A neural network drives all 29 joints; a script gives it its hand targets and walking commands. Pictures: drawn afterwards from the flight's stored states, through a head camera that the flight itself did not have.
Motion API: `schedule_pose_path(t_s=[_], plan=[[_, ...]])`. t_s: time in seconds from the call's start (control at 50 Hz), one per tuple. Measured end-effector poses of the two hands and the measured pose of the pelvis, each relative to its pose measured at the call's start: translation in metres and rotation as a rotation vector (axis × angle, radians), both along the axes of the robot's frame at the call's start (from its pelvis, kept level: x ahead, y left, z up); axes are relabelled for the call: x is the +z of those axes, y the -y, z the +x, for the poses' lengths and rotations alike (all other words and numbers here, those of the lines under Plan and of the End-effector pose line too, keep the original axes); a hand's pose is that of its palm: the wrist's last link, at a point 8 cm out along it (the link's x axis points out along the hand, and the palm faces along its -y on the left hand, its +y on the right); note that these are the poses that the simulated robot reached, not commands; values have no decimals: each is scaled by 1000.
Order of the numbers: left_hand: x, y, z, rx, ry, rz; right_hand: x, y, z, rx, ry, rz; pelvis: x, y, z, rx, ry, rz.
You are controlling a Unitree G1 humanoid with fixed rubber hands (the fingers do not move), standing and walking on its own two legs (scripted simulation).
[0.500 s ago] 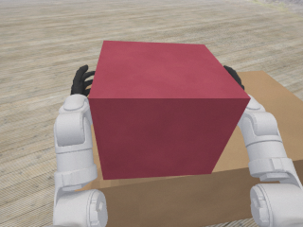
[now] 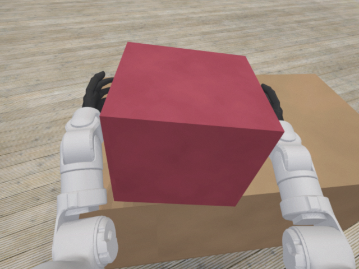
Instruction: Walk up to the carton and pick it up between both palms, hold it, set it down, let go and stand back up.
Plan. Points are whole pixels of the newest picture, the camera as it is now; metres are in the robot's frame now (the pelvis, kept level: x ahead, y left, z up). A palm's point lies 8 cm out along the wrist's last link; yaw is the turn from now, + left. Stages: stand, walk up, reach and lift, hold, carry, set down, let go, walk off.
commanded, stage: hold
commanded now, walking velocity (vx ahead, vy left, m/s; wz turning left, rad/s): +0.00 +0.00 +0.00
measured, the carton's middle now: (182, 125) +0.40 +0.00 +0.13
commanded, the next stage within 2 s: none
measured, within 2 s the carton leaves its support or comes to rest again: neither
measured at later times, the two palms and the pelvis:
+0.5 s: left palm (75, 99) +0.38 +0.21 +0.22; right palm (265, 101) +0.38 -0.17 +0.22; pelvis +0.03 +0.03 +0.00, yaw -2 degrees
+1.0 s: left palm (80, 99) +0.37 +0.20 +0.23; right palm (274, 101) +0.37 -0.18 +0.22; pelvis +0.01 +0.01 +0.00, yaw -1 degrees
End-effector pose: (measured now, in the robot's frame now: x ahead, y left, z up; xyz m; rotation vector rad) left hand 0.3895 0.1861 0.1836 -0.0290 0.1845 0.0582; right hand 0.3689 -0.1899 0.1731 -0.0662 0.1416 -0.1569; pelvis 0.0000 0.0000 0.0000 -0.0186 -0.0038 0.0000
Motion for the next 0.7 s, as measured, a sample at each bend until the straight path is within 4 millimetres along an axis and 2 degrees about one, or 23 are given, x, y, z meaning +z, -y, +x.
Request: schedule_pose_path(t_s=[0.12, 0.28, 0.38, 0.54, 0.7], plan=[[0, -6, -5, 4, 26, 6, -2, -7, -5, -12, 23, 8, -1, -6, 10, -6, -9, -7], [26, -13, -5, 18, 72, 2, 26, -14, -1, -6, 68, 32, -2, -17, 18, -21, 18, -17], [34, -18, -6, 39, 63, -3, 39, -19, 5, 12, 58, 45, -2, -23, 22, -29, 34, -20], [33, -25, -16, 79, 35, -12, 44, -26, 9, 49, 29, 52, -1, -28, 25, -40, 56, -20], [37, -27, -25, 101, 45, -33, 49, -28, 8, 67, 38, 66, -1, -25, 22, -39, 60, -18]])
